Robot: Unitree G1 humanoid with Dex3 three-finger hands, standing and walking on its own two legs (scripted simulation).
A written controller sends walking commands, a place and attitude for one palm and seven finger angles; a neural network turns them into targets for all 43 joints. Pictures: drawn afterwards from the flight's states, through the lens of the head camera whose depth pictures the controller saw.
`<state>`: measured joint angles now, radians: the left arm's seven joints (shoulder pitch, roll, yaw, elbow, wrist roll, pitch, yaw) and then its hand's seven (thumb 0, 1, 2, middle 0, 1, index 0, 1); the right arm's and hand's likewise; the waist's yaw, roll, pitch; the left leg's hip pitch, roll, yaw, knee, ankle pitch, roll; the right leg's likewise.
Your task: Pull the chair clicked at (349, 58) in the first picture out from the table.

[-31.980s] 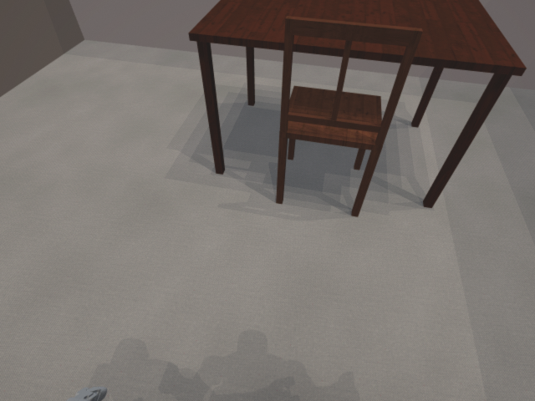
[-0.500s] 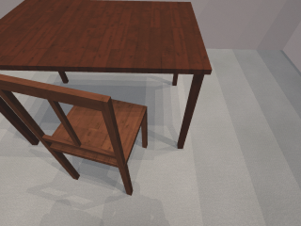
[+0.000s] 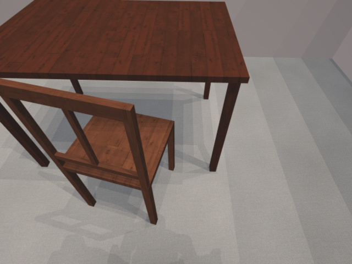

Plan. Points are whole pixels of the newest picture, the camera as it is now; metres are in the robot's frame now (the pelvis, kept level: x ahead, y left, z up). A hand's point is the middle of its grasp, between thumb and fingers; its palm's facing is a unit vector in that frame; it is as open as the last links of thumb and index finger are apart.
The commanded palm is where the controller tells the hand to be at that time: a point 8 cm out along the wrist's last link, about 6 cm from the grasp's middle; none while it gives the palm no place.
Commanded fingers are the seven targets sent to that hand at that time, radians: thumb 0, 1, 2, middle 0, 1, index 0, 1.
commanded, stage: come to a stop and stand still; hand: left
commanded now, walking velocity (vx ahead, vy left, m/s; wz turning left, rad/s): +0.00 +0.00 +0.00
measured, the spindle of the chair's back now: (83, 139) +0.48 +0.34 -0.08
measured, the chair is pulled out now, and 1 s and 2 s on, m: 0.16 0.16 0.16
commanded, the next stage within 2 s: look again from close up in 0.64 s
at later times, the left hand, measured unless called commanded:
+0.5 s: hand out of the picture -0.08 +0.23 -0.16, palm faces +0.00 -0.98 -0.22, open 7.4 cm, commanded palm none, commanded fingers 0.00 0.90 0.90 -0.20 -0.30 -0.20 -0.30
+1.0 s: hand out of the picture -0.10 +0.18 -0.17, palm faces +0.02 -0.99 -0.14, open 7.4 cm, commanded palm none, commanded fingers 0.00 0.90 0.90 -0.20 -0.30 -0.20 -0.30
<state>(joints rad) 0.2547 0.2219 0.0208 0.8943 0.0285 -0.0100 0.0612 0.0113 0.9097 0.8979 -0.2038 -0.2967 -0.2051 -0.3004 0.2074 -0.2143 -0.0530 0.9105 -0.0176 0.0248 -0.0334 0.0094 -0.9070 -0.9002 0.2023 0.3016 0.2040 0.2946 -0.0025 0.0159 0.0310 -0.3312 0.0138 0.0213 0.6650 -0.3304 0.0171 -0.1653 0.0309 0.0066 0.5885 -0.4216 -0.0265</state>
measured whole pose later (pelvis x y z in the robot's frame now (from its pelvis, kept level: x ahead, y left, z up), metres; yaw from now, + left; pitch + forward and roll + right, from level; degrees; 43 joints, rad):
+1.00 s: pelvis -0.06 +0.03 +0.01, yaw +0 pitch -1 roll -1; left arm 0.39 0.11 -0.02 1.09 0.02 -0.01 0.04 0.01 0.91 0.90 -0.20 -0.30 -0.20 -0.30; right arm 0.28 -0.14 -0.02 1.11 -0.01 0.02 -0.02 0.01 -0.91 -0.90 0.20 0.30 0.20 0.29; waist 0.00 -0.01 0.01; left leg -0.32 -0.02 0.04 0.48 -0.15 0.05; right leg -0.19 0.00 0.02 0.48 -0.28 0.02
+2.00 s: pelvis -0.02 +0.03 +0.02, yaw -1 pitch -1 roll +0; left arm 0.34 0.14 -0.02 1.12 0.02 -0.01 0.04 0.01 0.91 0.90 -0.20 -0.30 -0.20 -0.30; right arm 0.25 -0.16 0.00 1.14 0.00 0.00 -0.02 0.01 -0.91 -0.90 0.20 0.30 0.20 0.29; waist 0.00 -0.01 0.02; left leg -0.22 -0.03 0.05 0.41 -0.17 0.05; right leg -0.09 -0.02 0.03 0.40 -0.29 0.03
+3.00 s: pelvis -0.02 +0.01 +0.02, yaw +0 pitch -1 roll +0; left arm 0.34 0.14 -0.02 1.13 0.02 -0.02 0.04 0.01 0.91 0.90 -0.20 -0.30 -0.20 -0.30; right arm 0.26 -0.16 0.00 1.15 0.00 0.00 -0.03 0.01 -0.91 -0.90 0.20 0.30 0.20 0.29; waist 0.00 0.00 0.02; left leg -0.22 -0.01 0.04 0.41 -0.18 0.02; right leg -0.08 0.01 0.02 0.40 -0.29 0.00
